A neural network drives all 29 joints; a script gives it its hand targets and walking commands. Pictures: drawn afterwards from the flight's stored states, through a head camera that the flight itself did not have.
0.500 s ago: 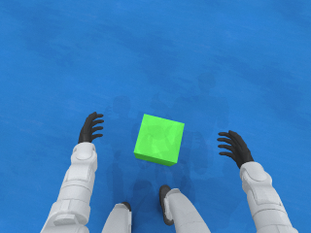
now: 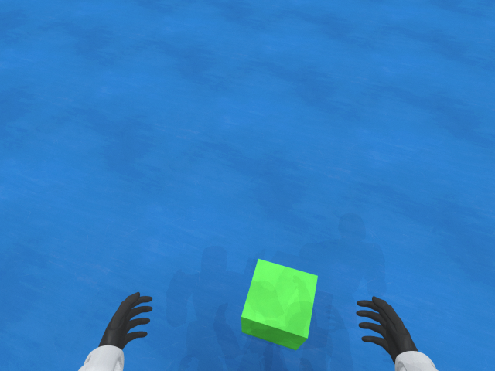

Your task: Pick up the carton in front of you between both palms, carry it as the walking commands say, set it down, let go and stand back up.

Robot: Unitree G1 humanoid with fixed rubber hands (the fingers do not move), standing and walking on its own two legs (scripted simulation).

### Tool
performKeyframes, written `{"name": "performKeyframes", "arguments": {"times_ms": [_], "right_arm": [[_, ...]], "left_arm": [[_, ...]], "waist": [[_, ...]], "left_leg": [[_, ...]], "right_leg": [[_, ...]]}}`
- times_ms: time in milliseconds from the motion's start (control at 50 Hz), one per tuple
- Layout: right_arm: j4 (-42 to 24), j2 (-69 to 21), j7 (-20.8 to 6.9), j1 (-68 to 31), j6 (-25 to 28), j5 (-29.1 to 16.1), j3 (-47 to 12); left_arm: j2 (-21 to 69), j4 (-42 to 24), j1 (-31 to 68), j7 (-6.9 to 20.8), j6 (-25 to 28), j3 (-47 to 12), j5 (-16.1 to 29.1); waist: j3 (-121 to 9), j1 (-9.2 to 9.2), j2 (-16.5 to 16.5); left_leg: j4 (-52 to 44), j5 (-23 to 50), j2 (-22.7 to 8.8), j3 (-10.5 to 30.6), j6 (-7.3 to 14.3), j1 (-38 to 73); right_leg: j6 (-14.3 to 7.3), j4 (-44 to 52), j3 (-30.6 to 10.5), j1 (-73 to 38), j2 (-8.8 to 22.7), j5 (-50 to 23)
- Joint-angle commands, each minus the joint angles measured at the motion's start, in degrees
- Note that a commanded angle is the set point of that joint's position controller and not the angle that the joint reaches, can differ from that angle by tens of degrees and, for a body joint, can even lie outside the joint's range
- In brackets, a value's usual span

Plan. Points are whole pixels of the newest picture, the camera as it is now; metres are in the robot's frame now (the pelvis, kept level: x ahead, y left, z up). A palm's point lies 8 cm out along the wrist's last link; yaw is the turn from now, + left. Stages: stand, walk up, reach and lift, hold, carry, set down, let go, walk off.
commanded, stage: let go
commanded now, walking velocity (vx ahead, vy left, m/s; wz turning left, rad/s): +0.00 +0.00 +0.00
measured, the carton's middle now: (277, 305) +0.38 -0.10 -0.65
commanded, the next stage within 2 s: stand in 0.46 s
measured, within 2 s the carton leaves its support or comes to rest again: neither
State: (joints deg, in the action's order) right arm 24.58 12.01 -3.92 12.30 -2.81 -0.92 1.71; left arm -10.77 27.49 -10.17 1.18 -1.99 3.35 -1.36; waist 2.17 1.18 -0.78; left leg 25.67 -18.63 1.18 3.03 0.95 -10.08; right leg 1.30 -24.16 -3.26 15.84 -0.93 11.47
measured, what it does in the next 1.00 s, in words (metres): stands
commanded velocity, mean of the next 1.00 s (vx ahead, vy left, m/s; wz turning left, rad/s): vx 0.00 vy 0.00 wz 0.00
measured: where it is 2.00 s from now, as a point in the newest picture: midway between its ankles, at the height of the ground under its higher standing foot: outside the picture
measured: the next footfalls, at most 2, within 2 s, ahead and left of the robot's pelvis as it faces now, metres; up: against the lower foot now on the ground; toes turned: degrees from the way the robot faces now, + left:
none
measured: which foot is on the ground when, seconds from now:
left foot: down 0.00-1.00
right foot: down 0.00-1.00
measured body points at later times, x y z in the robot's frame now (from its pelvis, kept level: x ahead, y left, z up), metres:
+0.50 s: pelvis -0.01 -0.02 +0.00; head -0.01 -0.03 +0.45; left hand +0.16 +0.22 -0.08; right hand +0.16 -0.26 -0.08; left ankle -0.06 +0.11 -0.74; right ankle +0.01 -0.14 -0.74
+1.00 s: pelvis -0.01 -0.04 -0.01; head +0.00 -0.06 +0.44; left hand +0.11 +0.25 -0.10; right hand +0.12 -0.32 -0.12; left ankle -0.06 +0.11 -0.74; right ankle +0.01 -0.14 -0.74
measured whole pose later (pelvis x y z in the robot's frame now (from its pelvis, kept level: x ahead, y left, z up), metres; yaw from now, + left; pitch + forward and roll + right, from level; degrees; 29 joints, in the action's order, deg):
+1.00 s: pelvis -0.01 -0.04 -0.01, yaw +1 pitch -2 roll +0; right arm 41.7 18.3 1.7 13.7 0.5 1.2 3.0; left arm -14.8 45.0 -11.2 -1.3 0.7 4.3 -1.6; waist 1.9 -0.5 -3.3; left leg 28.8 -20.4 -0.5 4.6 -2.2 -6.9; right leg -1.9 -31.3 -0.8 14.2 -2.3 15.5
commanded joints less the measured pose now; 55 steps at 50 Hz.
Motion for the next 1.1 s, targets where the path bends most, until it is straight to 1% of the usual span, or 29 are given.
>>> {"name": "performKeyframes", "arguments": {"times_ms": [0,100,120,140,160,240,340,440,460,480,500,520,540,560,620,720,780,900,1080], "right_arm": [[-4.00,6.53,0.25,1.15,0.01,0.90,2.89],[-4.33,6.73,-0.04,0.02,-1.73,1.48,3.41],[-6.95,8.90,1.32,-2.52,-4.54,2.42,3.75],[-6.42,8.30,1.78,-1.00,-5.21,2.56,3.27],[-6.51,8.20,2.02,-1.28,-5.67,2.54,3.15],[-6.58,7.68,2.57,-1.77,-7.08,2.08,2.51],[-7.89,7.62,3.11,-2.24,-8.58,1.47,1.61],[-9.11,7.04,3.35,-2.52,-9.72,1.17,1.10],[-0.59,12.28,3.62,-4.69,-4.43,0.72,3.85],[-0.37,11.53,3.71,-2.81,-1.70,1.13,3.93],[0.88,10.34,3.52,-2.21,0.10,1.69,3.81],[1.80,10.20,3.41,-2.16,1.37,1.94,3.89],[2.77,10.09,3.42,-2.04,2.15,2.04,3.92],[3.69,10.25,3.40,-1.98,2.65,2.17,3.90],[6.02,10.78,3.72,-1.55,3.54,2.32,3.77],[9.10,11.91,4.78,-0.31,4.15,2.35,3.65],[10.59,12.31,5.22,0.39,4.14,2.28,3.50],[12.88,12.74,5.74,1.30,4.05,2.12,3.15],[15.38,13.35,6.20,1.72,4.20,1.90,2.65]], "left_arm": [[-3.93,-6.96,0.29,1.07,-0.05,-0.48,1.27],[-4.80,-8.53,0.35,2.09,-1.91,-1.04,1.95],[-4.74,-5.02,-2.05,0.95,-0.33,-1.09,2.77],[-4.76,-6.06,-1.41,0.35,-0.14,-1.44,2.42],[-4.95,-6.17,-0.75,0.12,-0.22,-1.61,2.61],[-5.66,-5.97,0.00,-0.18,-1.01,-1.52,2.41],[-6.27,-4.88,-0.96,0.01,-2.41,-0.57,1.79],[-6.38,-5.65,-0.69,0.80,-3.19,-0.17,1.72],[-11.21,4.28,-1.79,-1.17,-1.40,2.90,-0.89],[-12.82,4.28,-2.02,-1.92,-0.26,3.23,-0.95],[-12.23,5.00,-1.22,-2.06,0.65,3.39,-0.91],[-12.07,5.24,-0.39,-2.05,1.48,3.48,-0.93],[-11.69,5.68,0.33,-2.03,2.00,3.56,-0.97],[-11.43,6.21,1.03,-1.82,2.38,3.52,-1.00],[-11.43,8.03,1.53,-1.67,3.05,3.57,-0.86],[-12.14,10.51,0.21,-2.26,3.48,3.55,-0.49],[-12.68,11.69,-0.28,-2.54,3.48,3.49,-0.39],[-13.21,13.48,-0.47,-2.77,3.41,3.30,-0.25],[-13.17,15.70,0.03,-2.70,3.27,2.97,-0.03]], "waist": [[-6.66,0.48,-1.33],[-2.30,0.17,-0.87],[-5.65,-0.15,-0.68],[-4.70,-0.14,-2.21],[-4.04,-0.10,-2.50],[-2.03,-0.45,-2.45],[-0.68,-1.44,-1.07],[-0.72,-1.36,0.01],[-2.89,-3.24,-6.70],[-3.17,-2.02,-4.98],[-2.66,-1.84,-2.63],[-1.82,-1.75,-1.04],[-1.24,-1.61,0.40],[-1.34,-1.45,1.56],[-2.03,-1.34,2.52],[-3.53,-1.62,2.07],[-3.89,-1.66,2.01],[-3.40,-1.67,1.52],[-2.13,-1.74,0.86]], "left_leg": [[-5.78,23.25,-0.20,-0.34,-3.01,-1.57],[-7.01,19.67,-0.53,-0.32,-2.78,-2.54],[-4.63,24.86,-0.89,-0.53,-3.13,0.09],[-3.76,26.44,-1.11,-0.19,-3.50,-0.09],[-3.65,25.98,-1.22,-0.04,-3.60,-0.72],[-4.01,22.51,-0.84,-0.44,-3.04,-2.60],[-4.50,17.22,-0.03,-1.53,-2.09,-3.98],[-4.32,12.41,0.53,-2.17,-1.14,-4.04],[-0.99,5.67,-1.13,-1.93,-2.27,-3.50],[-0.47,3.00,-1.40,-0.57,-2.16,-2.09],[-0.59,0.46,-1.77,0.25,-1.92,-2.20],[-0.55,-1.01,-1.95,0.77,-1.62,-2.03],[-0.06,-1.03,-1.95,0.83,-1.48,-1.85],[0.45,0.25,-1.92,0.83,-1.33,-1.28],[1.06,4.60,-2.41,1.42,-1.23,-0.15],[0.81,9.18,-3.03,2.15,-1.39,0.37],[0.77,10.41,-3.21,2.27,-1.58,0.53],[0.44,10.94,-3.58,2.47,-1.78,0.56],[-0.82,10.03,-4.12,2.79,-1.71,0.41]], "right_leg": [[-0.49,-0.16,3.61,-13.56,-3.60,-17.35],[-0.73,0.18,3.97,-15.32,-3.78,-12.99],[-0.30,-1.72,4.60,-13.21,-4.83,-10.45],[-0.66,-2.07,4.57,-12.41,-4.77,-9.47],[-0.77,-2.25,4.37,-11.87,-4.76,-8.87],[-0.61,-2.50,4.01,-12.01,-4.52,-8.58],[-0.37,-1.99,3.60,-14.38,-3.94,-9.26],[0.04,-1.48,3.10,-15.08,-3.29,-8.05],[-1.07,-2.62,1.15,-7.02,1.46,-5.80],[-1.55,-2.43,-0.05,-5.61,1.93,-2.84],[-1.77,-1.62,-0.44,-3.12,2.16,0.89],[-1.88,-0.63,-1.12,-1.37,2.31,3.68],[-1.97,0.12,-1.72,-0.10,2.44,5.06],[-2.08,0.48,-2.11,0.38,2.53,4.80],[-2.08,0.21,-2.50,-0.22,2.90,0.96],[-2.22,-1.75,-2.30,-3.41,3.30,-7.39],[-2.37,-2.17,-2.47,-4.50,3.69,-9.80],[-2.59,-1.93,-3.05,-5.31,4.24,-10.92],[-2.72,-0.89,-3.63,-5.74,4.47,-9.43]]}}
